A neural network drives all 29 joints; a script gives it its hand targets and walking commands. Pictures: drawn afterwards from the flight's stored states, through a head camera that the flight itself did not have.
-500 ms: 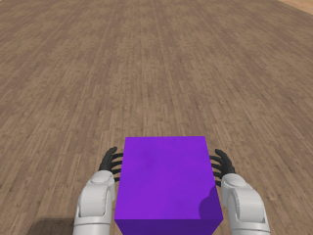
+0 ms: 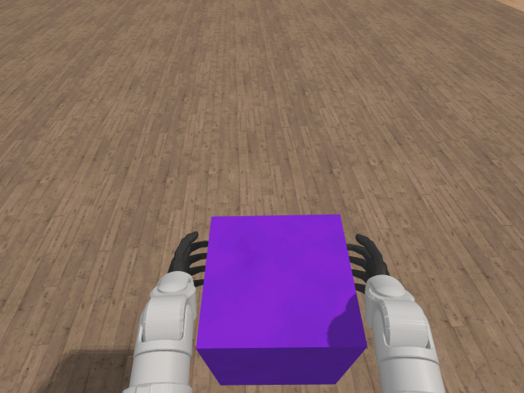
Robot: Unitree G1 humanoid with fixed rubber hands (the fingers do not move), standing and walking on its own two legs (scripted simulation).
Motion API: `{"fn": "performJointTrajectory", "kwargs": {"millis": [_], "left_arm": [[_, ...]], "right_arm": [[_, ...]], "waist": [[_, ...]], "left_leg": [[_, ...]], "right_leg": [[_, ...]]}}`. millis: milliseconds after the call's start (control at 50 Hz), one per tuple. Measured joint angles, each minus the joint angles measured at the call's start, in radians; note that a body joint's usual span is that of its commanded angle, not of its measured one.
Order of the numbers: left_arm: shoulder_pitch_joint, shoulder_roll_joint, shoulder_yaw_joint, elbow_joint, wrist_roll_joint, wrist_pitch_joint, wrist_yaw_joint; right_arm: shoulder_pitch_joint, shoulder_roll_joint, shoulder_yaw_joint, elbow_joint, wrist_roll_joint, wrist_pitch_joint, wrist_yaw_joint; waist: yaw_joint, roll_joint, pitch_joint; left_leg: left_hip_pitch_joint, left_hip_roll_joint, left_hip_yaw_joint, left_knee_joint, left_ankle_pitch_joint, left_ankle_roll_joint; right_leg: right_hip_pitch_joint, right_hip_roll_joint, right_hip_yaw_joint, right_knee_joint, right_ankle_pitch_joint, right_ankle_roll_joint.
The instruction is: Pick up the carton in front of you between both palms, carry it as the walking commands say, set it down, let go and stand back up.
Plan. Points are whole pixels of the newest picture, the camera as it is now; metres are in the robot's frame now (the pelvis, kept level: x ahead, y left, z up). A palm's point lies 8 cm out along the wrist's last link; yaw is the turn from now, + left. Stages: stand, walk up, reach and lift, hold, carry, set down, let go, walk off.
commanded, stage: carry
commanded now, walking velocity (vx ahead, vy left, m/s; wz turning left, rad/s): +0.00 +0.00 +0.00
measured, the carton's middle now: (276, 304) +0.30 +0.00 -0.05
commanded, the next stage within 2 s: hold in 0.18 s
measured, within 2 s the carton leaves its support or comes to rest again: neither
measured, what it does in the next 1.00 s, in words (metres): shifts its weight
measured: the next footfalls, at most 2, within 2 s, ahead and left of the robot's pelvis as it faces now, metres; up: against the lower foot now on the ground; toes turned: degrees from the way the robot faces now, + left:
none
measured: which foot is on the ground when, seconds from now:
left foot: down 0.00-1.00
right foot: down 0.00-1.00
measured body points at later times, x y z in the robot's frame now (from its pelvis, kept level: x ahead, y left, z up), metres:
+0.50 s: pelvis -0.02 +0.00 +0.01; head -0.05 +0.01 +0.46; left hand +0.28 +0.15 +0.04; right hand +0.28 -0.15 +0.04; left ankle +0.01 +0.12 -0.74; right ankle -0.02 -0.11 -0.74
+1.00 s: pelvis -0.06 +0.01 +0.00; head -0.12 +0.03 +0.45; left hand +0.26 +0.16 +0.05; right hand +0.25 -0.15 +0.05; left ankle +0.01 +0.11 -0.74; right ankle -0.02 -0.11 -0.74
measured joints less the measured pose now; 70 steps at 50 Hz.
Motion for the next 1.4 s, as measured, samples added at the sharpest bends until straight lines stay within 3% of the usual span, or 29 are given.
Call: {"fn": "performJointTrajectory", "kwargs": {"millis": [200, 240, 360, 1040, 1240, 1320, 1400], "left_arm": [[-0.001, -0.001, 0.001, 0.004, 0.003, 0.004, -0.002], [0.009, 0.001, -0.011, -0.011, 0.009, 0.000, -0.005], [0.011, 0.002, -0.016, 0.007, 0.022, -0.004, -0.007], [-0.144, -0.040, 0.144, 0.194, 0.127, -0.011, -0.051], [-0.302, -0.082, 0.330, 0.333, 0.202, -0.124, -0.042], [-0.322, -0.093, 0.359, 0.351, 0.215, -0.219, -0.039], [-0.300, -0.091, 0.333, 0.335, 0.182, -0.350, -0.030]], "right_arm": [[0.000, 0.000, -0.002, 0.002, -0.003, 0.004, 0.002], [0.012, -0.002, 0.006, -0.011, -0.005, -0.002, 0.004], [0.016, -0.003, 0.003, 0.015, -0.013, -0.018, 0.011], [-0.150, 0.041, -0.180, 0.234, -0.119, -0.045, 0.069], [-0.311, 0.057, -0.347, 0.390, -0.238, -0.163, 0.105], [-0.346, 0.046, -0.365, 0.427, -0.264, -0.255, 0.115], [-0.343, 0.033, -0.337, 0.427, -0.234, -0.382, 0.107]], "waist": [[-0.002, -0.001, 0.022], [0.002, -0.004, 0.069], [0.007, -0.015, 0.122], [0.009, -0.023, 0.122], [0.024, -0.016, 0.161], [0.026, -0.010, 0.177], [0.020, -0.007, 0.196]], "left_leg": [[0.025, -0.003, -0.002, -0.010, 0.004, 0.004], [0.089, -0.029, -0.077, -0.060, 0.071, -0.005], [0.197, -0.062, -0.170, -0.141, 0.067, -0.015], [0.215, -0.083, -0.173, -0.065, 0.066, 0.005], [0.111, -0.091, -0.175, 0.017, 0.028, 0.003], [-0.027, -0.089, -0.180, 0.080, 0.012, -0.002], [-0.208, -0.085, -0.191, 0.142, 0.008, -0.010]], "right_leg": [[0.025, 0.000, 0.000, -0.008, 0.002, -0.002], [0.087, 0.022, 0.053, -0.051, 0.066, -0.005], [0.194, 0.049, 0.136, -0.137, 0.073, 0.002], [0.194, 0.056, 0.188, -0.049, 0.070, 0.002], [0.081, 0.057, 0.199, 0.054, 0.021, -0.003], [-0.055, 0.060, 0.194, 0.118, 0.005, 0.004], [-0.234, 0.065, 0.182, 0.182, -0.004, 0.002]]}}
